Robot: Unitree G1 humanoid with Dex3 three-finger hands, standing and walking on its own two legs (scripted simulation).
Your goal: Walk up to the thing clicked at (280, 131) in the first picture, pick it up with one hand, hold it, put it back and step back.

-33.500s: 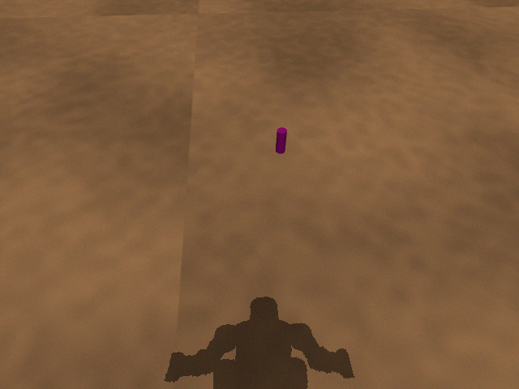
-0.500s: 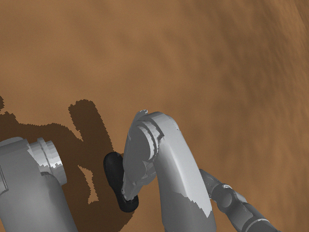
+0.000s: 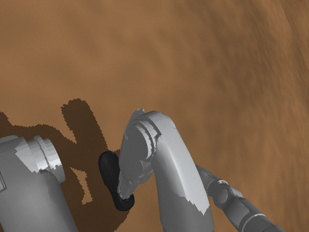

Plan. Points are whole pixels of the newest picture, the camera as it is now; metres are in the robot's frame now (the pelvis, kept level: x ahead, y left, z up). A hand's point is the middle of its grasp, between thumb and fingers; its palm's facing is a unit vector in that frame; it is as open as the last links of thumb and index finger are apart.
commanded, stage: open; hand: left
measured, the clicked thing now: out of the picture +0.43 +0.30 -0.21
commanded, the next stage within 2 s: withdraw in 0.24 s
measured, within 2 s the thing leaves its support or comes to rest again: neither
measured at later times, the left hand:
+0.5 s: hand out of the picture +0.44 +0.30 -0.17, palm faces +0.36 -0.93 +0.03, open 15.8 cm
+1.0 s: hand out of the picture +0.40 +0.38 -0.07, palm faces +0.29 -0.94 -0.19, open 17.3 cm
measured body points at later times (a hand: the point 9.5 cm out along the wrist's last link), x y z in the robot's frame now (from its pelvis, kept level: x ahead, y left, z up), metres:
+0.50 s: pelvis +0.00 +0.00 +0.00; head +0.23 +0.20 +0.33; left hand +0.41 +0.35 -0.17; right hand +0.16 -0.24 -0.03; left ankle +0.08 +0.11 -0.25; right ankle +0.14 -0.11 -0.25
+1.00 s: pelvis +0.01 -0.01 +0.03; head +0.19 +0.16 +0.41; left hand +0.38 +0.43 -0.06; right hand +0.20 -0.23 -0.03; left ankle +0.08 +0.11 -0.25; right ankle +0.14 -0.11 -0.25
